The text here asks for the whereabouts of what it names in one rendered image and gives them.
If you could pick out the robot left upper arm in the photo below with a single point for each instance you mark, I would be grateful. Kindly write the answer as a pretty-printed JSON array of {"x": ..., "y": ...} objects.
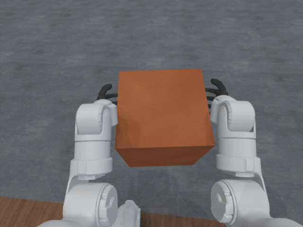
[{"x": 88, "y": 205}]

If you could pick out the robot left hand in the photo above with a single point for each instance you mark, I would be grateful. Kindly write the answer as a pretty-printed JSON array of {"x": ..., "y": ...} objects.
[{"x": 102, "y": 94}]

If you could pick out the robot left thigh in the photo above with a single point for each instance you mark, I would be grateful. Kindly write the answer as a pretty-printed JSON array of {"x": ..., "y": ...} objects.
[{"x": 128, "y": 216}]

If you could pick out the robot right forearm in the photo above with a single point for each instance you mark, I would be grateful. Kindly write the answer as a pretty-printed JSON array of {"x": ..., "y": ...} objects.
[{"x": 236, "y": 130}]

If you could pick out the robot right hand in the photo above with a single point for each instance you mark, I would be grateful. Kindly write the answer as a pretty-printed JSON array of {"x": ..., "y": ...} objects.
[{"x": 220, "y": 91}]

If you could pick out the robot left forearm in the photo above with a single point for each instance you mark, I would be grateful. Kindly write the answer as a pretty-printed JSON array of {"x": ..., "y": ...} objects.
[{"x": 93, "y": 125}]

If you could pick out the left robot shin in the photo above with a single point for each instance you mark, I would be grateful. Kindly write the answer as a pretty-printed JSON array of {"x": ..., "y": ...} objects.
[{"x": 130, "y": 202}]

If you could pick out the carton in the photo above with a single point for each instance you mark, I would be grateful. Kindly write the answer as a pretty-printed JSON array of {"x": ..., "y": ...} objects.
[{"x": 163, "y": 118}]

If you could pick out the robot right upper arm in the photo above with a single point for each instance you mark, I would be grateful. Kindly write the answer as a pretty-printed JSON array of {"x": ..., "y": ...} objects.
[{"x": 243, "y": 203}]

